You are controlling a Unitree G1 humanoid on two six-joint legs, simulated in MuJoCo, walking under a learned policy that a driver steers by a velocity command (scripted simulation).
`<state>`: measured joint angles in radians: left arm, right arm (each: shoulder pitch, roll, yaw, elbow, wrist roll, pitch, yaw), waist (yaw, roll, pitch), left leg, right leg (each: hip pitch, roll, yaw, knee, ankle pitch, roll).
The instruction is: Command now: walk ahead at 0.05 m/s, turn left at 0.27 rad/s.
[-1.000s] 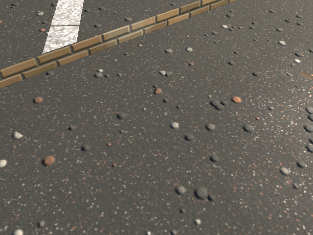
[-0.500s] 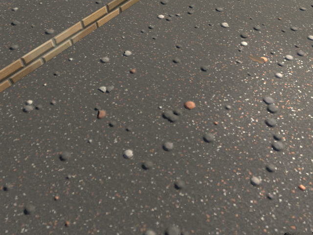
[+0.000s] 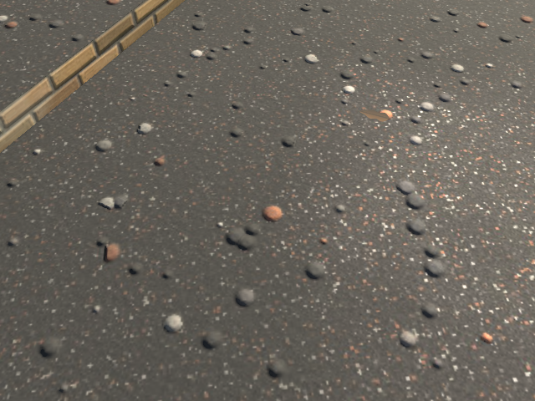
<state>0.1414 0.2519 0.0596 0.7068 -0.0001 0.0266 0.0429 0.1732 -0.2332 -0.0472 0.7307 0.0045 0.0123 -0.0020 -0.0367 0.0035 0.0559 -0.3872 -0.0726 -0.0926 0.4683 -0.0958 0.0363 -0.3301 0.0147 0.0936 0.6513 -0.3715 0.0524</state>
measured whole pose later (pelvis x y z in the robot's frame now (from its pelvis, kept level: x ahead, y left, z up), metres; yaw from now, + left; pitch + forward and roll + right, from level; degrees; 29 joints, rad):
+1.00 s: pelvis +0.08 +0.02 +0.01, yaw +22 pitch +2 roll +0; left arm 0.30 0.26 0.05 0.78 0.00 -0.09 -0.01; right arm 0.26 -0.29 -0.05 0.70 0.02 -0.03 0.01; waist 0.01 0.05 -0.05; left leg -0.42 -0.04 -0.05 0.89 -0.42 0.05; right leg -0.23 0.01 -0.01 0.48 -0.30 -0.04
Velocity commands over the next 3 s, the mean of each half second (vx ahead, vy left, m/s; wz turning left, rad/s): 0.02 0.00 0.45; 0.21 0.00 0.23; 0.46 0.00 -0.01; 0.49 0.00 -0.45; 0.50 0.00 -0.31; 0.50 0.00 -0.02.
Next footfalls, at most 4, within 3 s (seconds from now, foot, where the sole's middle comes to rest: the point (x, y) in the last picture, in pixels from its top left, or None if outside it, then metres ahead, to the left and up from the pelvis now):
0.04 right None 0.05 -0.13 -0.77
0.42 left None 0.04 0.13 -0.77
0.90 right None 0.13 -0.07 -0.77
1.34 left None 0.32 0.29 -0.77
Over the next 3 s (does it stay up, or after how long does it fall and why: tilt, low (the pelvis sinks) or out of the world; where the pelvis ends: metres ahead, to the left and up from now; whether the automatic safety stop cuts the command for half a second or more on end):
stays up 1.12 0.23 -0.01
